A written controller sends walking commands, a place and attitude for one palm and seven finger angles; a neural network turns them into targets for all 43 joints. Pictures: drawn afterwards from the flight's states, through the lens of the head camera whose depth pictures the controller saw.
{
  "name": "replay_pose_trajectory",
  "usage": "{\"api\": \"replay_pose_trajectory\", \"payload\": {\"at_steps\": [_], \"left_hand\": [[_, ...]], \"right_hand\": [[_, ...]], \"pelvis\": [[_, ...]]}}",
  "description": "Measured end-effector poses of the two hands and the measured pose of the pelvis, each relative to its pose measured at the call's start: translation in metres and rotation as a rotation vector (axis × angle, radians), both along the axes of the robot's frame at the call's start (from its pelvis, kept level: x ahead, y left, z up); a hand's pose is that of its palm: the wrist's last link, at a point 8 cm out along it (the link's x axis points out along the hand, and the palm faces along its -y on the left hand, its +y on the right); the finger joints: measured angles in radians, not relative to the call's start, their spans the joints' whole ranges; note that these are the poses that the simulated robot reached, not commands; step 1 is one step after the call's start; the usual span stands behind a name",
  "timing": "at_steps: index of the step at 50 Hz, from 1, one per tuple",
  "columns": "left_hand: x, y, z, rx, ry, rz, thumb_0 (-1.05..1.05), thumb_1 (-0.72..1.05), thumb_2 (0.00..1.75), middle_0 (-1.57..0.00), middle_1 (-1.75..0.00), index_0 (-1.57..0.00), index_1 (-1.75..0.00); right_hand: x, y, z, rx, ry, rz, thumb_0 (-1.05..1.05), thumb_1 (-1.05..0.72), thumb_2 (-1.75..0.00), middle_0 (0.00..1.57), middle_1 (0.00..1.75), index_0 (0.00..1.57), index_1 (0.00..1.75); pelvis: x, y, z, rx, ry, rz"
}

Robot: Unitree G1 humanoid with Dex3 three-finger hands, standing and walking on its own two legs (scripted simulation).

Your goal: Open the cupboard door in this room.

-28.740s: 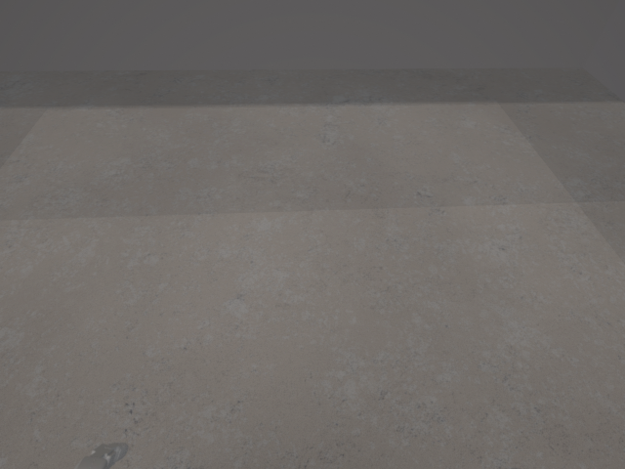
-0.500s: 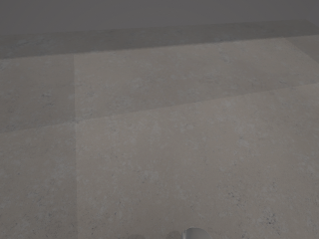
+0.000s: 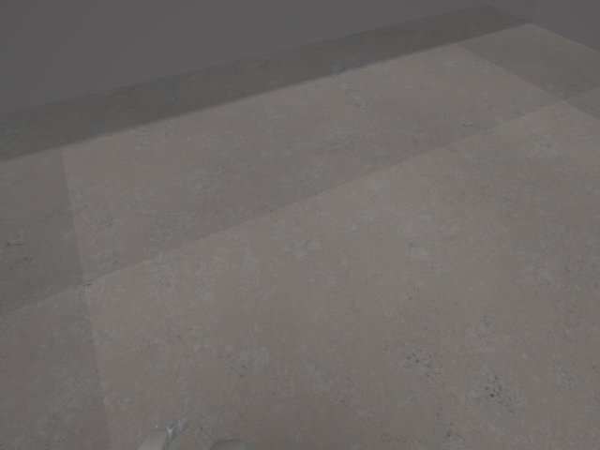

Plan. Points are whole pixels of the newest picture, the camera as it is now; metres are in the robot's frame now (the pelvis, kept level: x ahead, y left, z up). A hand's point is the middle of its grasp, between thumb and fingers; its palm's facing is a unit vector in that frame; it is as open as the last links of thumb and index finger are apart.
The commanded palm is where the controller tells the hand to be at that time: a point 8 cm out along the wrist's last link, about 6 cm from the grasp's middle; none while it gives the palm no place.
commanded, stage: turn to face it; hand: left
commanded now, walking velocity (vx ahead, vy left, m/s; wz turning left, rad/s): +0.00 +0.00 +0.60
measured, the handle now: out of the picture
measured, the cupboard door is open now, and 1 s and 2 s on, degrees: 0 0 0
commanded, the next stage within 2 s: none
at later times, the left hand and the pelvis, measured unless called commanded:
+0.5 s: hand out of the picture +0.00 +0.27 -0.16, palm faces +0.29 -0.92 -0.27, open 7.4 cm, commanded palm none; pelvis -0.01 +0.03 +0.01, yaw +16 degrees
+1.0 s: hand out of the picture -0.07 +0.15 -0.14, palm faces +0.56 -0.78 -0.27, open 7.4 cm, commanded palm none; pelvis -0.02 -0.05 +0.01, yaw +36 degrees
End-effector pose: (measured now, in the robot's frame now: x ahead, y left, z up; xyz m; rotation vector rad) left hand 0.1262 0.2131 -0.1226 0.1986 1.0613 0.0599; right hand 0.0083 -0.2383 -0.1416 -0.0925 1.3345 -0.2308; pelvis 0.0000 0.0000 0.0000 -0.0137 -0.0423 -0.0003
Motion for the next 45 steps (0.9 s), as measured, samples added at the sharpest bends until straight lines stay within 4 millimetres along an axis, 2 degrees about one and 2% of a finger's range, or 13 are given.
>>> {"api": "replay_pose_trajectory", "payload": {"at_steps": [5, 10, 17, 23, 28, 32, 35, 37, 39, 45], "left_hand": [[-0.02, 0.015, -0.015, -0.05, 0.004, 0.096, 0.01, 0.9, 0.9, -0.21, -0.29, -0.2, -0.3], [-0.061, 0.052, -0.038, -0.054, 0.09, 0.209, 0.01, 0.9, 0.9, -0.21, -0.29, -0.2, -0.3], [-0.121, 0.089, -0.019, 0.008, 0.227, 0.316, 0.01, 0.91, 0.9, -0.2, -0.29, -0.2, -0.3], [-0.144, 0.099, -0.007, 0.051, 0.234, 0.389, 0.01, 0.91, 0.9, -0.2, -0.29, -0.2, -0.3], [-0.14, 0.086, -0.003, 0.054, 0.175, 0.423, 0.01, 0.91, 0.9, -0.2, -0.29, -0.2, -0.3], [-0.132, 0.064, 0.002, 0.05, 0.107, 0.442, 0.01, 0.91, 0.9, -0.2, -0.29, -0.2, -0.3], [-0.133, 0.042, 0.005, 0.055, 0.058, 0.468, 0.01, 0.91, 0.9, -0.2, -0.29, -0.2, -0.3], [-0.143, 0.028, 0.006, 0.069, 0.041, 0.489, 0.01, 0.91, 0.9, -0.2, -0.29, -0.2, -0.3], [-0.158, 0.012, 0.011, 0.071, 0.057, 0.521, 0.01, 0.91, 0.9, -0.2, -0.29, -0.2, -0.3], [-0.2, -0.017, 0.019, 0.061, 0.126, 0.616, 0.01, 0.9, 0.9, -0.2, -0.29, -0.2, -0.3]], "right_hand": [[0.026, 0.019, 0.006, -0.011, -0.009, 0.087, 0.0, -0.91, -0.9, 0.2, 0.3, 0.2, 0.3], [0.045, 0.039, 0.006, -0.039, -0.034, 0.171, 0.0, -0.91, -0.9, 0.2, 0.3, 0.2, 0.3], [0.053, 0.053, 0.021, -0.045, -0.005, 0.246, 0.0, -0.91, -0.9, 0.2, 0.3, 0.2, 0.3], [0.063, 0.047, 0.025, -0.047, -0.004, 0.298, 0.0, -0.9, -0.9, 0.2, 0.3, 0.2, 0.3], [0.074, 0.03, 0.022, -0.048, -0.011, 0.348, 0.0, -0.9, -0.9, 0.2, 0.3, 0.2, 0.3], [0.086, 0.01, 0.016, -0.045, -0.018, 0.392, 0.0, -0.9, -0.9, 0.2, 0.3, 0.2, 0.3], [0.098, -0.007, 0.007, -0.035, -0.026, 0.428, 0.0, -0.9, -0.9, 0.2, 0.3, 0.2, 0.3], [0.109, -0.017, 0.0, -0.027, -0.036, 0.449, 0.0, -0.9, -0.9, 0.2, 0.3, 0.2, 0.3], [0.121, -0.023, 0.001, -0.024, -0.042, 0.481, 0.0, -0.91, -0.9, 0.2, 0.3, 0.2, 0.3], [0.149, -0.026, 0.01, -0.013, -0.059, 0.57, 0.0, -0.91, -0.9, 0.2, 0.3, 0.2, 0.3]], "pelvis": [[0.002, 0.013, -0.004, -0.015, -0.003, 0.071], [-0.002, 0.032, -0.013, -0.02, 0.013, 0.123], [-0.007, 0.042, 0.006, -0.032, 0.059, 0.184], [-0.01, 0.036, 0.011, -0.031, 0.069, 0.247], [-0.015, 0.02, 0.009, -0.026, 0.065, 0.311], [-0.02, 0.001, 0.006, -0.021, 0.064, 0.367], [-0.023, -0.018, 0.001, -0.009, 0.067, 0.409], [-0.024, -0.03, -0.003, 0.004, 0.063, 0.432], [-0.025, -0.037, 0.0, 0.013, 0.053, 0.465], [-0.023, -0.049, 0.01, 0.044, 0.053, 0.55]]}}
